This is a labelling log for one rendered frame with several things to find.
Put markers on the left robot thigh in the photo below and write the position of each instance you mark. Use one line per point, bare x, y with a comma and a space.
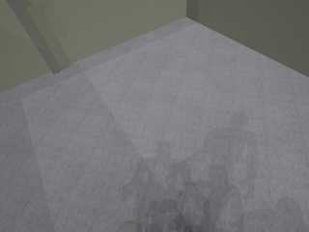
131, 226

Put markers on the panel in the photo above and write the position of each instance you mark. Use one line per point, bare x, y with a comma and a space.
28, 28

